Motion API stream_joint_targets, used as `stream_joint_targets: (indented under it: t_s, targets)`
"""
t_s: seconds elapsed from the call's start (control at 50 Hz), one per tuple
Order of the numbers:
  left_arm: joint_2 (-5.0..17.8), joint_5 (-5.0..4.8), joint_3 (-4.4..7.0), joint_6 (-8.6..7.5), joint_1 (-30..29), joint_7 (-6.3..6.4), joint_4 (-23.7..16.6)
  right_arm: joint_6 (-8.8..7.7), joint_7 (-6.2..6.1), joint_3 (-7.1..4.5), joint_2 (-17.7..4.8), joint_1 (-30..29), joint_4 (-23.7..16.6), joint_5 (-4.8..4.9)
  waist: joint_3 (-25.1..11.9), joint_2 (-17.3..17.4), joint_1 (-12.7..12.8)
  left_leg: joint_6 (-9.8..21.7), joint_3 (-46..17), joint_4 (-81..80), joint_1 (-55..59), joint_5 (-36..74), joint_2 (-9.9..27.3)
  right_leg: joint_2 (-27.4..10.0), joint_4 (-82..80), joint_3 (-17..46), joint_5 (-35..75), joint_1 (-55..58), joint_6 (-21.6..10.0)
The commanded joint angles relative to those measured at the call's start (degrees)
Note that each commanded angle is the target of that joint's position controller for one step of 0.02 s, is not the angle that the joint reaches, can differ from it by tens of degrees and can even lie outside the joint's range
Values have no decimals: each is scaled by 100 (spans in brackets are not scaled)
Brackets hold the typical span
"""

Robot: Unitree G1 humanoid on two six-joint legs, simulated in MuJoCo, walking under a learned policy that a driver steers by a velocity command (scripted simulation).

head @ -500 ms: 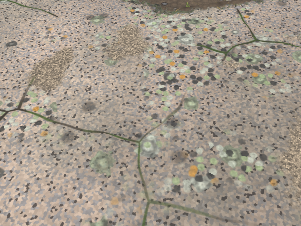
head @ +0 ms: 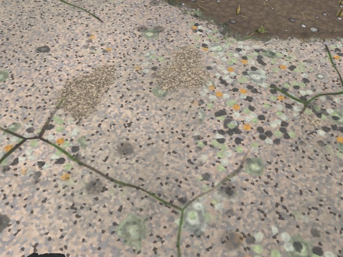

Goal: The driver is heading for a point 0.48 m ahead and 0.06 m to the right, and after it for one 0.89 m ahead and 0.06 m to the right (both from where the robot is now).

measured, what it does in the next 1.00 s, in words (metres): walks ahead: right foot, then left foot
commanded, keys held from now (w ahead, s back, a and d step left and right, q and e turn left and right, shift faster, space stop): w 0.42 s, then no key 0.58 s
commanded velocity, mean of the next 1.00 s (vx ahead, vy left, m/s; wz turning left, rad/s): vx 0.32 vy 0.00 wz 0.10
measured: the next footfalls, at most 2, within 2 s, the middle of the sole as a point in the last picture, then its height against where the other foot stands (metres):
right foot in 0.20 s outside the picture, level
left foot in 0.66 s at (140, 243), level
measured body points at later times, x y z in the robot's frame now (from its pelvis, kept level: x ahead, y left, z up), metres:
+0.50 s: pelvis +0.28 -0.05 +0.00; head +0.31 -0.06 +0.45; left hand +0.29 +0.22 -0.12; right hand +0.47 -0.29 -0.10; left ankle +0.38 +0.12 -0.69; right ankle +0.26 -0.15 -0.74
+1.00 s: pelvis +0.42 -0.01 -0.02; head +0.43 -0.01 +0.43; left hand +0.49 +0.27 -0.14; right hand +0.58 -0.24 -0.13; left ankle +0.49 +0.10 -0.74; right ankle +0.44 -0.15 -0.75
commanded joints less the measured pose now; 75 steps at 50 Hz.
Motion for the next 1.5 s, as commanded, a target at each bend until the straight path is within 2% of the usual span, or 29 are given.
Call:
stream_joint_targets:
  t_s: [0.02,0.14,0.18,0.2,0.22,0.24,0.26,0.28,0.3,0.32,0.38,0.46,0.52,0.58,0.62,0.66,0.68,0.7,0.72,0.74,0.76,0.8,0.86,0.92,0.98,1.0,1.06,1.16,1.5]
  targets:
    - [180,-37,2,-116,-418,-65,-364,-76,-81,-233,-914,-28,-281,62,-132,496,-80,684,-882,-722,-627,368,1276,286,-975,-320,1027,940,59]
    - [425,-137,66,-236,-955,-241,-597,41,-91,-222,-946,457,7,36,-48,693,-238,630,-1505,-2,707,902,1788,469,-1844,-326,94,821,-281]
    - [541,-138,139,-264,-425,-225,-490,89,-89,-224,-962,344,15,40,-227,851,97,493,-1488,456,865,2024,1737,627,-2178,-515,-267,1584,-544]
    - [749,-100,241,-288,263,-188,-337,82,-75,-165,-823,263,-20,22,-739,761,454,327,-1222,1265,664,2664,1432,475,-2211,-415,-32,2722,-807]
    - [1097,-29,331,-287,1318,-146,-219,56,-78,-58,-599,156,-187,-80,-1658,246,915,96,-816,2851,-204,1840,1079,-470,-1961,579,218,4376,-1272]
    - [1397,-55,454,-207,1838,-194,76,-28,-73,45,-254,936,-171,44,-2248,-1547,670,-353,-207,4675,-2376,-1455,177,-1515,-2336,2974,-950,6226,-2154]
    - [822,-220,312,-173,1877,-226,73,-78,-71,-18,-710,736,-130,85,-1864,-1103,823,-381,-510,5309,-3189,-2223,440,-1595,-2730,3506,-1947,6136,-2044]
    - [577,-212,234,-131,1553,-201,38,-99,-52,-89,-934,128,-229,128,-1043,-583,885,-392,-428,5486,-3479,-1743,678,-1385,-2856,2734,-1922,5473,-1817]
    - [534,-142,196,-84,1234,-189,-23,-120,-47,-62,-851,-253,-329,77,-627,-100,771,-414,-156,5312,-3400,-1299,929,-1148,-2991,2144,-1397,4795,-1703]
    - [456,-114,164,-63,1043,-197,-11,-140,-29,-75,-781,-479,-395,-6,-252,35,656,-453,-34,4941,-3359,-1010,1100,-937,-3171,1775,-843,4268,-1694]
    - [366,-115,120,-100,898,-219,49,-84,7,-44,-497,-261,-337,-6,-230,-341,358,-575,159,4337,-2799,-731,1316,-597,-3517,1067,78,3593,-1685]
    - [638,-145,185,-66,876,-170,226,-76,-3,52,-268,-830,-485,-90,-18,-229,393,-761,406,2928,-2624,37,1331,-440,-3653,254,1664,3194,-1651]
    - [737,-169,196,22,1139,-113,428,-148,46,78,-206,-1278,-528,-89,-196,-297,589,-752,610,1784,-1877,1238,1025,-193,-3450,-272,2431,3122,-1394]
    - [752,-217,188,101,1289,-80,607,-169,113,22,-324,-1527,-597,-72,-281,-372,602,-593,450,1230,-1602,1531,910,-337,-3129,-174,2168,3463,-1263]
    - [806,-234,210,147,1160,-54,647,-178,134,-54,-495,-1394,-578,-109,-378,-389,416,-421,360,958,-1305,1350,889,-438,-2730,-32,2018,3646,-1129]
    - [682,-205,171,171,1118,-38,656,-195,83,-167,-742,-696,-330,-197,-740,-129,76,-183,453,464,-132,2263,876,-55,-1730,-192,2025,3482,-847]
    - [413,-42,63,135,1378,-46,560,-194,28,-229,-1133,-281,-321,-292,-1432,593,91,197,-352,957,1276,4710,1800,338,-552,-399,538,2696,-561]
    - [-82,-42,-125,150,2297,-77,739,-107,5,-131,-931,-240,-331,-344,-2235,1673,330,1252,-1730,1066,2553,5724,3064,794,1062,-393,-3229,1519,-178]
    - [357,-131,-39,224,2261,-99,879,-15,44,-48,-555,-126,-266,-182,-2443,1312,162,1330,-2051,829,2279,4678,2979,675,1530,26,-3972,1396,-88]
    - [597,-215,41,314,1823,-84,787,30,69,-22,-498,-449,-250,-87,-1794,975,179,1113,-1777,562,1715,3520,2720,513,1743,-18,-3763,1088,-16]
    - [577,-207,58,415,1475,-24,745,56,73,3,-446,-809,-261,-84,-1333,667,247,908,-1560,323,1105,2632,2517,375,1629,-115,-3465,1005,38]
    - [489,-133,78,633,1304,83,716,103,69,9,-480,-1392,-271,-170,-802,821,504,666,-1136,-164,-211,1338,2210,184,937,-165,-2955,1580,123]
    - [225,-78,23,711,1464,160,880,143,20,-16,-476,-1626,-182,-244,-774,1007,599,601,-578,-393,-931,708,1869,306,-84,-419,-2364,2519,111]
    - [161,-49,18,698,1380,129,980,177,-39,-6,-454,-1646,-28,-165,-773,868,616,476,-439,-420,-1178,-587,1772,372,-1105,-551,-1194,3173,-53]
    - [323,93,18,675,1091,122,843,197,-42,81,-234,-1356,232,-165,-248,535,539,-191,-295,-315,-1585,-2215,1379,53,-2100,-188,-949,3354,-386]
    - [726,10,122,673,932,149,882,207,-47,28,-324,-1166,245,-150,54,-77,257,-376,30,-212,-1361,-1985,1056,40,-2144,-172,-1955,2639,-553]
    - [271,24,30,502,700,123,981,228,-130,17,-289,-1238,362,-141,94,-414,256,-398,236,363,-372,-952,969,162,-2527,-184,-2347,1853,-383]
    - [248,-66,15,355,851,107,1154,233,-132,8,-253,-1101,650,-128,-169,-92,322,-313,298,555,-216,73,961,228,-2272,-281,-1240,2358,-324]
    - [83,-91,-34,448,931,125,1740,381,-240,-21,-327,-1142,1510,-50,-168,160,337,-350,334,666,178,1049,989,408,-2300,-503,-471,2713,-334]
Keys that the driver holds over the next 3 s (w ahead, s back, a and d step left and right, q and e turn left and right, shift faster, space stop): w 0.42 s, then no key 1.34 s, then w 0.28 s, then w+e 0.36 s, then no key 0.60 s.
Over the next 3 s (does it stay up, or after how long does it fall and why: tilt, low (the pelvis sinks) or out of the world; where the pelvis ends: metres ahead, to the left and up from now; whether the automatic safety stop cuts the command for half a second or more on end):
stays up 0.85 -0.04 -0.01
